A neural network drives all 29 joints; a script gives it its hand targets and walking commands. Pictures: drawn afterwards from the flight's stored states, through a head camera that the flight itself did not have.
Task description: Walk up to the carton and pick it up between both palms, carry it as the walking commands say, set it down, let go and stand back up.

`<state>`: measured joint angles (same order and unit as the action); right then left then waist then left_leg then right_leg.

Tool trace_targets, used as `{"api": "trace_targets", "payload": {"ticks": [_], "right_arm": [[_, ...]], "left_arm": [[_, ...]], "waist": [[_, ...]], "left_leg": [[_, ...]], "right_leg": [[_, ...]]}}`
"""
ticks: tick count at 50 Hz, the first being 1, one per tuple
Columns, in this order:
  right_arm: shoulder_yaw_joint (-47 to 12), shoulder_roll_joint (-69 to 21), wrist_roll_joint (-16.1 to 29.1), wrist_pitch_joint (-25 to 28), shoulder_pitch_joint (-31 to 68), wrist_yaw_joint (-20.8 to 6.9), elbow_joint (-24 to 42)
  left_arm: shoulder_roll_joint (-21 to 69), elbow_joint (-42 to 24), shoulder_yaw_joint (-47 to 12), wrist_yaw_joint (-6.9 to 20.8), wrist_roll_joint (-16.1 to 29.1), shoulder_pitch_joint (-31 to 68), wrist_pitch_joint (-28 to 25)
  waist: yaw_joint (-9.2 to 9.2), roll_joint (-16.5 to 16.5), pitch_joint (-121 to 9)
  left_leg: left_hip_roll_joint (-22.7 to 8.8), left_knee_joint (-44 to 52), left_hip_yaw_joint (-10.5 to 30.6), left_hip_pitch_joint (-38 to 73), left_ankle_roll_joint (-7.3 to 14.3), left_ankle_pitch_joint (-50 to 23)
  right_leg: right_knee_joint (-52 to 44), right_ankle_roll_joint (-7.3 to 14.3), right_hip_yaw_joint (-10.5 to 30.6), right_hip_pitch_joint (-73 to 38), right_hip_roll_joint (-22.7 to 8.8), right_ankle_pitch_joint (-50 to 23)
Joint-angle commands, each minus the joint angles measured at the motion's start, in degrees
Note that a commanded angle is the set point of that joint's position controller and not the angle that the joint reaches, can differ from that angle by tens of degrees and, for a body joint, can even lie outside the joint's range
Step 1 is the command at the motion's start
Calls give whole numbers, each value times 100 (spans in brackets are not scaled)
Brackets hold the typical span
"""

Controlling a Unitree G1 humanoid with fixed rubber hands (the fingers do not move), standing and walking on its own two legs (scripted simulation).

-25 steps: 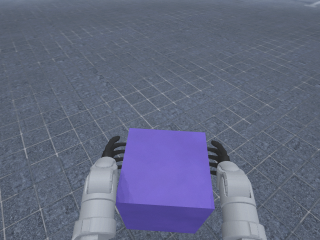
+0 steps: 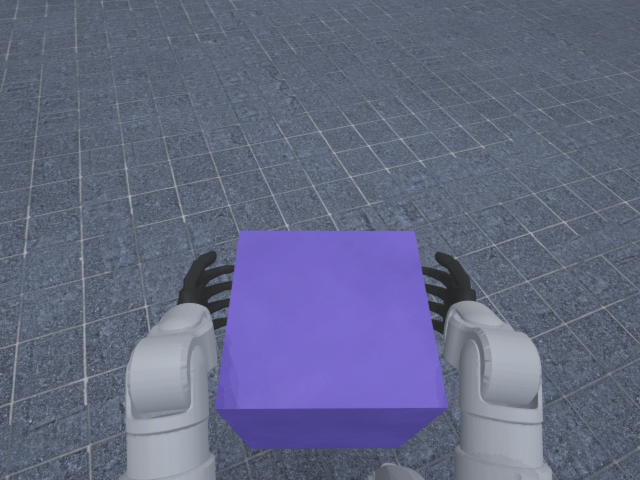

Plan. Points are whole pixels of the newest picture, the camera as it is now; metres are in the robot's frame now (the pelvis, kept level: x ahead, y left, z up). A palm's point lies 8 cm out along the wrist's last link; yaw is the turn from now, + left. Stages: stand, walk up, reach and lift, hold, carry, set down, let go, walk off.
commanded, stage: carry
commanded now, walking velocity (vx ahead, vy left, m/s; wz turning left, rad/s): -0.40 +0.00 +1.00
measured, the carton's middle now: (325, 349) +0.28 +0.00 -0.01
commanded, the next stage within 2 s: none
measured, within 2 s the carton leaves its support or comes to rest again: neither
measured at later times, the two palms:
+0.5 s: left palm out of the picture +0.00 +0.24 +0.10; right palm (362, 469) +0.13 -0.02 +0.08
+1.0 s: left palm out of the picture -0.21 +0.28 +0.10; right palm out of the picture -0.01 +0.07 +0.08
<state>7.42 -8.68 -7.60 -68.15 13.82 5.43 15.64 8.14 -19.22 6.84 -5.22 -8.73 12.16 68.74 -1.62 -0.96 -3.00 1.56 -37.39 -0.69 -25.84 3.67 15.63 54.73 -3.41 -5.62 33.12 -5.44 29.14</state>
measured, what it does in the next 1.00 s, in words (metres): walks backwards, turning left: right foot, then left foot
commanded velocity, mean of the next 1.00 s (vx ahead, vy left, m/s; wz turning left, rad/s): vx -0.22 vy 0.00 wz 0.56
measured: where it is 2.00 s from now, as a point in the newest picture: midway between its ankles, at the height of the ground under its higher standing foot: outside the picture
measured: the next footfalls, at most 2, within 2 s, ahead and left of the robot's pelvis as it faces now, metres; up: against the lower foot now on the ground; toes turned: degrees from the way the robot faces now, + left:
right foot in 0.36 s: -0.14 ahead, -0.09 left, +0.00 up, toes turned +14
left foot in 0.70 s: -0.35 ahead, +0.13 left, +0.00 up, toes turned +43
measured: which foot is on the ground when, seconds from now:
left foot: down 0.00-0.38, up 0.40-0.68, down 0.70-1.00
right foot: up 0.00-0.34, down 0.36-0.70, up 0.72-0.98, down 1.00-1.00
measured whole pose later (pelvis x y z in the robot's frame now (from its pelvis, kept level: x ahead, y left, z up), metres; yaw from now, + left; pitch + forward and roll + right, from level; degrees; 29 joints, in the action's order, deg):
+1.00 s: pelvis -0.31 -0.01 +0.00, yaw +39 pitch +6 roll +2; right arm 2.9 -8.1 -9.2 -67.4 11.7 6.4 19.5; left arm 7.7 -22.0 7.1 -7.1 -4.8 9.1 66.8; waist 3.7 2.9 -4.9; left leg -1.8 -34.9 -3.7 -25.0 -0.9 15.1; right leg 37.9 -3.0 -8.1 23.8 -3.8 19.6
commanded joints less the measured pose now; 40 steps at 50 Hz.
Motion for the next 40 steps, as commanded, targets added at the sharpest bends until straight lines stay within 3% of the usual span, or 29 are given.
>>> {"api": "trace_targets", "payload": {"ticks": [1,4,5,6,9,10,13,14,15,16,17,18,19,20,21,22,23,24,27,29,32,33,34,35,36,37,38,39,40], "right_arm": [[-4062,-5140,2593,-274,2440,-1766,606],[-4015,-5203,2705,-190,2708,-1718,951],[-3999,-5157,2713,-174,2661,-1712,1026],[-3932,-5090,2682,-212,2473,-1706,966],[-3720,-4767,2433,-247,1782,-1688,683],[-3723,-4745,2408,-300,1701,-1699,589],[-3761,-4595,2368,-328,2160,-1730,809],[-3820,-4651,2387,-323,2289,-1743,828],[-3985,-4806,2518,-291,2416,-1745,1003],[-4079,-4753,2544,-297,2461,-1760,1181],[-4222,-4798,2594,-264,2641,-1758,1220],[-4237,-4761,2678,-294,2729,-1757,1346],[-4230,-4484,2635,-304,2698,-1706,1300],[-4403,-4704,2655,-257,2593,-1697,1040],[-4637,-4948,2693,-283,2688,-1710,908],[-4637,-4996,2634,-193,2583,-1609,930],[-4673,-5101,2648,-154,2747,-1511,992],[-4655,-5124,2656,-42,2998,-1426,1318],[-4429,-4984,2709,-110,2470,-1369,944],[-4442,-4931,2788,-241,2124,-1388,845],[-4355,-4700,2629,-467,1637,-1485,346],[-4334,-4896,2602,-511,1644,-1522,49],[-4431,-4913,2635,-452,1826,-1568,108],[-4346,-4959,2591,-368,2074,-1584,37],[-4415,-5149,2590,-297,2301,-1627,100],[-4486,-5460,2610,-217,2752,-1656,359],[-4363,-5425,2591,-119,2808,-1610,503],[-4376,-5481,2711,-42,2825,-1635,758],[-4229,-5553,2735,58,2818,-1587,826]], "left_arm": [[5582,134,-4082,1373,2385,2191,103],[5849,-382,-4345,1312,2632,2739,3],[5842,-521,-4448,1267,2703,2809,-27],[5752,-458,-4363,1232,2673,2676,3],[5415,-375,-4422,1167,2598,2305,101],[5396,-15,-4272,1158,2450,1894,165],[5422,70,-4296,1203,2473,1980,173],[5557,119,-4255,1195,2475,2064,171],[5521,-143,-4175,1208,2483,1955,97],[5495,-114,-4108,1203,2412,1667,93],[5523,-297,-4014,1222,2380,1893,33],[5677,-202,-3964,1208,2415,2010,42],[5474,-133,-3842,1231,2373,1693,61],[5414,-292,-3875,1262,2391,1810,37],[5386,139,-3697,1297,2162,1495,25],[5318,-26,-3761,1394,2234,1729,47],[5355,-192,-3906,1465,2472,2168,104],[5395,-434,-4041,1557,2731,2561,65],[5122,-652,-4216,1536,2739,2484,112],[5034,-374,-4018,1397,2432,1735,202],[4717,334,-3691,1345,1987,584,290],[4815,670,-3548,1348,1868,445,324],[4867,663,-3569,1352,1859,548,263],[4945,415,-3662,1374,1974,1210,192],[5140,266,-3795,1419,2150,1855,110],[5355,55,-3805,1474,2264,2330,-17],[5521,1,-3993,1542,2470,2504,-40],[5578,-360,-4157,1563,2607,2772,-119],[5647,-729,-4399,1552,2804,3081,-182]], "waist": [[119,311,-1529],[126,727,-1752],[109,852,-1796],[113,785,-1877],[83,1456,-1883],[88,1238,-1964],[121,1609,-1782],[147,1924,-1817],[162,1796,-1925],[231,1738,-2110],[323,1412,-2178],[234,-822,-2217],[238,-1993,-1894],[211,-1144,-913],[161,-1081,-1039],[57,-671,-792],[-75,-822,-888],[-171,-1072,-974],[-17,-786,-787],[90,-889,-1097],[258,-1502,-1472],[180,-1435,-1500],[89,-840,-1557],[44,273,-1614],[20,1792,-1488],[61,995,-1362],[57,1106,-1556],[11,1102,-1456],[43,1591,-1564]], "left_leg": [[-1508,1093,1621,1425,401,-4186],[-1105,1405,1453,1292,-25,-2679],[-1024,1648,1762,1602,-168,-2476],[-962,1704,1673,1675,-134,-2015],[-774,2114,2205,1838,-208,-1206],[-702,2352,2073,1754,-334,-997],[-477,3249,2055,1545,-939,-798],[-207,3675,1979,1420,-1359,-778],[-143,3848,1858,1165,-1486,-801],[187,4068,1273,801,-2016,-231],[506,3272,871,558,-2192,74],[808,529,546,893,-1671,397],[844,-2324,274,225,-1416,1589],[469,-3496,60,-1117,-1182,1723],[-28,-4353,543,-800,-1033,1502],[8,-4832,372,-840,-945,907],[86,-4957,319,-934,-898,538],[229,-4737,229,-988,-752,137],[46,-3091,-479,-942,-782,148],[75,-1871,-864,-559,-894,493],[170,-62,-1240,-307,-835,485],[135,1232,-1252,18,-826,-615],[-74,1552,-737,1064,-714,-1771],[-908,1322,306,2180,-477,-4263],[-2166,822,1718,3106,128,-7113],[-2083,676,1417,2494,299,-6996],[-1952,703,1017,2459,364,-5691],[-1990,987,1104,1972,517,-4141],[-1827,1047,778,1591,504,-3322]], "right_leg": [[2133,-62,614,669,151,-233],[1865,3,548,386,253,-826],[1685,34,597,444,425,-770],[1480,-22,541,317,472,-810],[716,-19,578,99,599,-545],[355,-1,388,-245,663,-529],[-1157,169,-95,-1089,1080,-96],[-1783,236,-372,-1699,1242,75],[-2622,279,-509,-2356,1374,170],[-3323,410,-958,-3368,1323,47],[-4151,613,-690,-3933,825,-258],[-4183,956,741,-3080,-598,-819],[-3765,1538,1924,-2235,-2190,-3124],[-3530,1611,1583,-1871,-2421,-4767],[-3728,1753,1150,-1145,-2423,-4349],[-3738,1517,100,-921,-1964,-3616],[-3534,1215,-436,-1292,-1671,-3126],[-3066,970,-924,-1467,-1312,-3696],[-2451,810,-685,-1940,-1055,-4875],[-2043,782,-785,-2292,-1153,-5804],[-1629,767,-331,-2917,-1524,-5371],[-1278,483,-552,-3122,-1378,-5326],[-873,147,-692,-2251,-1147,-4668],[-274,-142,-595,-805,-789,-1965],[728,-383,-512,964,-223,926],[1135,-369,75,591,-287,798],[652,-354,5,517,-284,681],[926,-330,89,644,-265,617],[803,-202,98,362,-183,319]]}}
